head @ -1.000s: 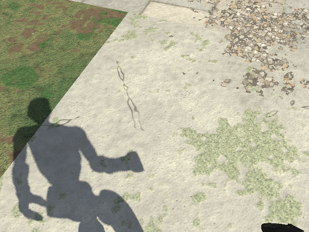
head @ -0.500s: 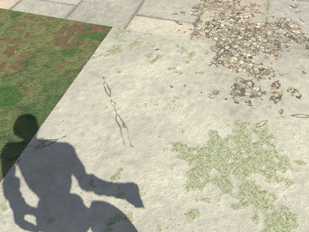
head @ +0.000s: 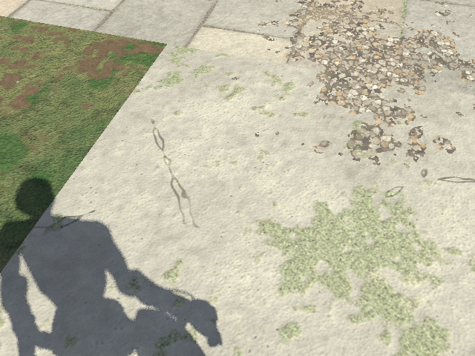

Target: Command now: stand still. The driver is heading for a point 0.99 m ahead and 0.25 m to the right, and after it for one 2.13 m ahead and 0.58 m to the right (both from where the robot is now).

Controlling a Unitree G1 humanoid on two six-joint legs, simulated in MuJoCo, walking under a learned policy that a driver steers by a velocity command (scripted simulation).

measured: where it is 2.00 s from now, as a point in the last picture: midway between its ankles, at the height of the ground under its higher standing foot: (266, 251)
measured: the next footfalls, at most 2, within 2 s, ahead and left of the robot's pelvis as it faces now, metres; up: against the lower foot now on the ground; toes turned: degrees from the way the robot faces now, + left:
right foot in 0.88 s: +0.43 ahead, -0.13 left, +0.00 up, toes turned -3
left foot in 1.46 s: +0.76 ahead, +0.09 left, +0.00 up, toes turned +0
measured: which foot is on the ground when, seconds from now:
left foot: down 0.00-0.90, up 0.92-1.00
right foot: down 0.00-0.42, up 0.44-0.86, down 0.88-1.00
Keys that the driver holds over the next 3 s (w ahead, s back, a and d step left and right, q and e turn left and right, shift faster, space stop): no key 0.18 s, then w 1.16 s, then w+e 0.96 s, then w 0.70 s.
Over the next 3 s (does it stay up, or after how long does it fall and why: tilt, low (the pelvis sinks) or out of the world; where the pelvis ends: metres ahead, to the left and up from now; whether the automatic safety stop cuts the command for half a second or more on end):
stays up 1.37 -0.34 0.00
